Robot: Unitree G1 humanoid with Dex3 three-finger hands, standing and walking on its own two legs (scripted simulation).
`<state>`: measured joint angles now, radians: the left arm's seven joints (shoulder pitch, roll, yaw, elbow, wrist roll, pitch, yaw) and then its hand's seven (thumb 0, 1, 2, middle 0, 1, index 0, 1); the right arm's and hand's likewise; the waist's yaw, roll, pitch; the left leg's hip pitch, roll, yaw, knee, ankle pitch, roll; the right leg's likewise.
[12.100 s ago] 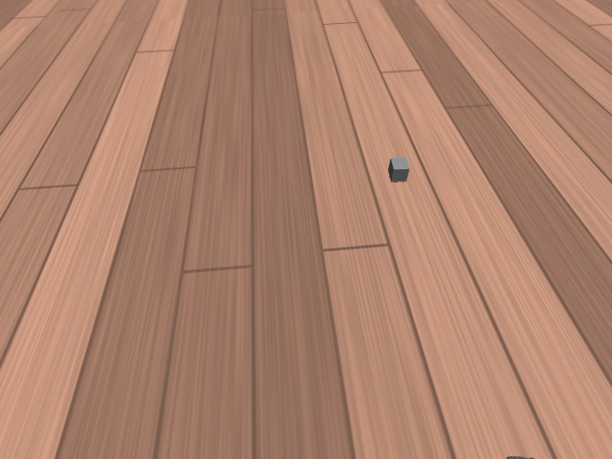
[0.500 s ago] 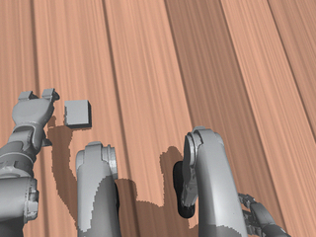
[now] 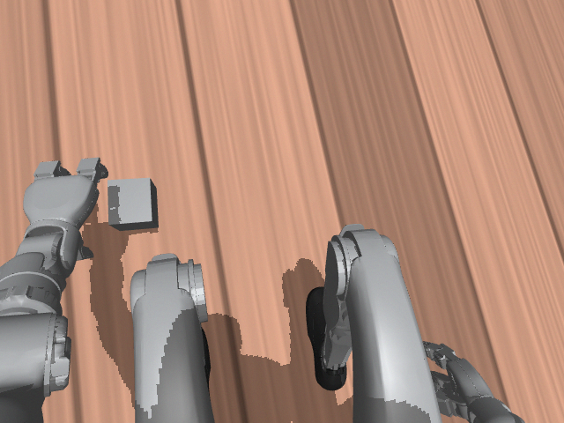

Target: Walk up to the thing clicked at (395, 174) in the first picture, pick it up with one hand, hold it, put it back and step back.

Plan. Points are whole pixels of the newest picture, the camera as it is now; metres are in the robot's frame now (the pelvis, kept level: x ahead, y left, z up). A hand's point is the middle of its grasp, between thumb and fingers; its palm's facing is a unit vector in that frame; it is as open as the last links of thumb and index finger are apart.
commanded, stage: approach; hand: left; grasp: from above
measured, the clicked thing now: (134, 205) +0.45 +0.22 -0.32
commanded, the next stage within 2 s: close in in 0.50 s
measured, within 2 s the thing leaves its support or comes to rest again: neither
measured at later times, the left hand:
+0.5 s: hand (137, 181) +0.46 +0.19 -0.19, palm faces -0.41 -0.01 -0.91, open 13.8 cm
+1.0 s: hand (119, 209) +0.42 +0.22 -0.21, palm faces -0.47 -0.04 -0.88, open 13.5 cm
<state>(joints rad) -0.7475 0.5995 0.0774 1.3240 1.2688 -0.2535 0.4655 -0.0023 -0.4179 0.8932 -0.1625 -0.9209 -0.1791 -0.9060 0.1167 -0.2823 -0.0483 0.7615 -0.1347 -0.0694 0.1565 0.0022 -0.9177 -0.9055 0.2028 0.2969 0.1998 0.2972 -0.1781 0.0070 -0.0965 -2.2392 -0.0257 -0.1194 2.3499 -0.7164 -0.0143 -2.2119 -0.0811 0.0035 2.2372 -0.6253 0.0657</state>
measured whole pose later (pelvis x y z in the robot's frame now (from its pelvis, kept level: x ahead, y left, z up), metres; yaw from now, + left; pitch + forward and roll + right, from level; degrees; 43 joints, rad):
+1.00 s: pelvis +0.00 +0.00 -0.02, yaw +0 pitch +34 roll -7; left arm -0.87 0.57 0.02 1.49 1.33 -0.28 0.56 0.00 -0.43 0.93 -0.15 -0.97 -0.18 -0.95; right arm 0.12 -0.29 -0.04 0.80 -0.18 -0.11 0.19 0.00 -0.92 -0.90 0.20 0.30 0.20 0.30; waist -0.23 -0.01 -0.07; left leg -2.28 -0.03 -0.13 2.41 -0.73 -0.02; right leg -2.26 -0.07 0.01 2.30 -0.63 0.06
